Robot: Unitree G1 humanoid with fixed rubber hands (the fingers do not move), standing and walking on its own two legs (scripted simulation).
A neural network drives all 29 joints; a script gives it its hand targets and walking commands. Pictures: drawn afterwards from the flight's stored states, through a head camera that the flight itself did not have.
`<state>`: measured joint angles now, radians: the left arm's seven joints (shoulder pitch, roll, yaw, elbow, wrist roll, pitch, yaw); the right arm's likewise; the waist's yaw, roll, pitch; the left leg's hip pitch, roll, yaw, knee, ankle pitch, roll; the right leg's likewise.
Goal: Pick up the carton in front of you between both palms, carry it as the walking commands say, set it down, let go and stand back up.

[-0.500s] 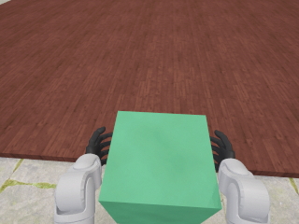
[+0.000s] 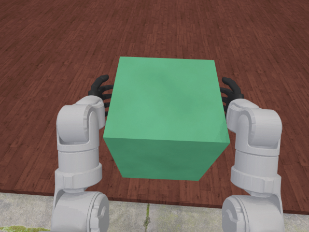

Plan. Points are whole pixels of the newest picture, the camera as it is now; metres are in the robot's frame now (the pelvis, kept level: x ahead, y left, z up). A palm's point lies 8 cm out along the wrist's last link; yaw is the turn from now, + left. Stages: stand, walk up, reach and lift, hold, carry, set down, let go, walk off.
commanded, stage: carry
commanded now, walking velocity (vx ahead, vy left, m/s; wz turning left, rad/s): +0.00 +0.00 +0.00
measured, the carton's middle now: (163, 125) +0.37 +0.00 +0.09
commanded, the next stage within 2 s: none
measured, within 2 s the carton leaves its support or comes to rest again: neither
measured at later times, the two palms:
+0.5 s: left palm (102, 85) +0.49 +0.17 +0.12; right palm (209, 84) +0.49 -0.13 +0.12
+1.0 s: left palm (92, 75) +0.50 +0.20 +0.14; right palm (199, 80) +0.50 -0.10 +0.13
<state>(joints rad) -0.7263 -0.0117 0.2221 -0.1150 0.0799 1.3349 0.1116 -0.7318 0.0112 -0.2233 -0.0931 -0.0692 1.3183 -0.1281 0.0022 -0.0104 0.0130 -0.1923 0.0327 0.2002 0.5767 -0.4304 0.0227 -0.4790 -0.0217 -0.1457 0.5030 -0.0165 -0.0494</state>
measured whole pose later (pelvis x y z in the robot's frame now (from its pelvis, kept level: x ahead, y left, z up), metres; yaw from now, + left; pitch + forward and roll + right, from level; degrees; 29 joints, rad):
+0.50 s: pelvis +0.11 +0.02 +0.02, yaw +1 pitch +7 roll -1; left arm -0.70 -0.06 0.27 -0.03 0.09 1.22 0.13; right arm -0.71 0.06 -0.29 0.00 -0.08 1.20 -0.13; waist 0.00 -0.01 0.06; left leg -0.20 0.01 0.10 0.53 -0.31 0.02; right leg -0.37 -0.02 -0.17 0.49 -0.17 -0.06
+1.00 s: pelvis +0.15 +0.05 +0.01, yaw +0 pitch +3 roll +0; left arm -0.69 0.00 0.20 0.18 0.06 1.20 0.12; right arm -0.64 0.01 -0.23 0.13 -0.08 1.19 -0.12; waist 0.01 -0.01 -0.06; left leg -0.30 -0.01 0.10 0.57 -0.32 0.06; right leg -0.27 -0.06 -0.07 0.55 -0.34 0.03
